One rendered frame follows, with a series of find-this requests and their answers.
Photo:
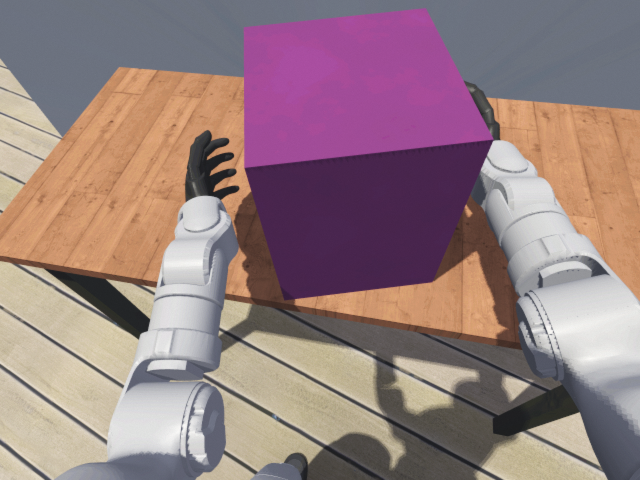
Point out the left robot hand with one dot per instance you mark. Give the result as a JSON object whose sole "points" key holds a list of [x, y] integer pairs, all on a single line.
{"points": [[198, 181]]}

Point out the robot left forearm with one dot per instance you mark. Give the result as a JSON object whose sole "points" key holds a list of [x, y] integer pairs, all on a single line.
{"points": [[182, 341]]}

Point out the robot left upper arm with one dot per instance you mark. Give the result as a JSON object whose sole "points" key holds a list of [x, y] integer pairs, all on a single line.
{"points": [[162, 431]]}

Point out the robot right forearm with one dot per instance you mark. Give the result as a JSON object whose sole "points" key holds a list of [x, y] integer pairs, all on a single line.
{"points": [[540, 244]]}

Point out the robot left foot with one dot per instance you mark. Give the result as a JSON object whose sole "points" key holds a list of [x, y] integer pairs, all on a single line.
{"points": [[299, 462]]}

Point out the robot right upper arm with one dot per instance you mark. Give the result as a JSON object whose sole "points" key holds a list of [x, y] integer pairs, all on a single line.
{"points": [[586, 334]]}

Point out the table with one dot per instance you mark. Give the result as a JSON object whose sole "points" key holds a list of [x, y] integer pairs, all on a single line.
{"points": [[104, 204]]}

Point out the right robot hand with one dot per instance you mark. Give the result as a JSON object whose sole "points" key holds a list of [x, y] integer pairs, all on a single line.
{"points": [[485, 109]]}

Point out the carton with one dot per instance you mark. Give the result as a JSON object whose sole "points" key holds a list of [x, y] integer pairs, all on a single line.
{"points": [[362, 145]]}

